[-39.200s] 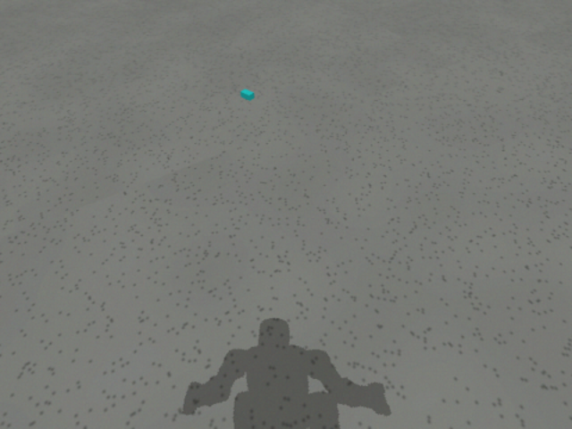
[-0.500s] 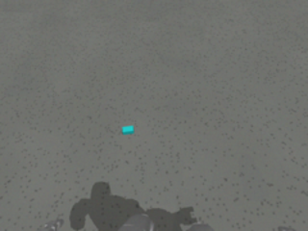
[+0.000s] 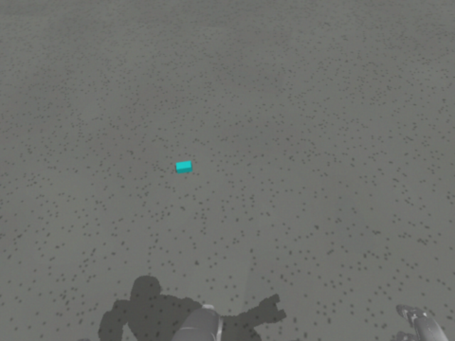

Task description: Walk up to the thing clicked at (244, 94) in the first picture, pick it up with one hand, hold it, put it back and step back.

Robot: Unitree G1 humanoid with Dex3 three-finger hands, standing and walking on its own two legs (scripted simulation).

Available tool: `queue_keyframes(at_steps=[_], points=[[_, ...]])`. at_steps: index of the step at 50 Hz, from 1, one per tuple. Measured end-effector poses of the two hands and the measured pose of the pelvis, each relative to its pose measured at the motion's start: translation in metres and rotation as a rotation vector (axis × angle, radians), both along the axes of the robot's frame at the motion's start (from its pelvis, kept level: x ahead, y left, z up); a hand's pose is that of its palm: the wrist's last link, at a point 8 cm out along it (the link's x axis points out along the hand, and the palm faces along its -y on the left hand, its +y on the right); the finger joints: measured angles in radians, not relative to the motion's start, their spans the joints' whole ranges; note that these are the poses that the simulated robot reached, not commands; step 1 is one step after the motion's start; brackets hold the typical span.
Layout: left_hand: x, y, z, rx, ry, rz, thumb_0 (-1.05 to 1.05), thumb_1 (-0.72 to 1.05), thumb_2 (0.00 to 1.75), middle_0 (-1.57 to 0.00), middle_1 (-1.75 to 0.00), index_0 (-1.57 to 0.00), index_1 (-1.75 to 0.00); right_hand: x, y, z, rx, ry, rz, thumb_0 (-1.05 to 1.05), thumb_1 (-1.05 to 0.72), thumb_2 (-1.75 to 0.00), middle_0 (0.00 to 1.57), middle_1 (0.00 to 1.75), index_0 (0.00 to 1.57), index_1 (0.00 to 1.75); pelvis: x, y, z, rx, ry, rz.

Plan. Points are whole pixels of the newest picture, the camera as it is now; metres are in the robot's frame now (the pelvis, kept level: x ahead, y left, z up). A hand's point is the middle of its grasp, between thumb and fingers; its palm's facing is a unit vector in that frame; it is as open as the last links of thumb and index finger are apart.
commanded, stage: step back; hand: left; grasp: from above
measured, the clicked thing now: (184, 167) +0.99 +0.35 -0.73
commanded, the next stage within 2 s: stand in 1.36 s
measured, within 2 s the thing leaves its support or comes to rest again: neither
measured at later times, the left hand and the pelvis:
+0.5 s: hand out of the picture -0.04 +0.29 -0.13, palm faces +0.09 -0.91 -0.40, open 7.4 cm; pelvis -0.07 +0.00 +0.01, yaw +4 degrees
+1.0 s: hand out of the picture +0.03 +0.30 -0.14, palm faces +0.10 -0.93 -0.36, open 7.4 cm; pelvis -0.02 +0.03 +0.02, yaw +5 degrees
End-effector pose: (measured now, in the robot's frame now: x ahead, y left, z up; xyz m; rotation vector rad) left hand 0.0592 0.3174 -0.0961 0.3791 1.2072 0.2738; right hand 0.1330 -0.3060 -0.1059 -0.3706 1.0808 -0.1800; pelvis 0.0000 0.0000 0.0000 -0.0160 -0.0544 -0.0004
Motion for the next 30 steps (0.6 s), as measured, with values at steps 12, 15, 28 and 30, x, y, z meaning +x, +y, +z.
queue_keyframes(at_steps=[12,15,28,30], points=[[-0.08,0.016,0.015,0.034,-0.075,0.085,0.0,0.9,0.9,-0.21,-0.3,-0.2,-0.3,-0.106,-0.004,-0.009,-0.003,0.179,0.038,0.0,-0.91,-0.9,0.2,0.3,0.2,0.3,-0.054,0.003,0.004,0.026,0.007,0.098],[-0.096,0.024,0.009,0.021,-0.053,0.1,0.0,0.9,0.9,-0.21,-0.3,-0.2,-0.3,-0.123,0.005,-0.006,-0.001,0.18,0.026,0.0,-0.91,-0.9,0.2,0.3,0.2,0.3,-0.063,0.009,0.005,0.05,-0.007,0.097],[-0.11,0.0,0.001,-0.031,-0.016,0.099,0.0,0.9,0.9,-0.2,-0.3,-0.2,-0.3,-0.12,0.003,-0.003,0.024,0.131,0.011,0.0,-0.9,-0.9,0.21,0.3,0.2,0.3,-0.063,-0.004,0.008,-0.001,-0.003,0.083],[-0.11,-0.003,0.003,-0.037,-0.028,0.112,0.0,0.9,0.9,-0.2,-0.3,-0.2,-0.3,-0.111,0.004,-0.002,0.021,0.13,0.024,0.0,-0.9,-0.9,0.2,0.3,0.2,0.3,-0.06,-0.002,0.01,0.004,-0.002,0.089]])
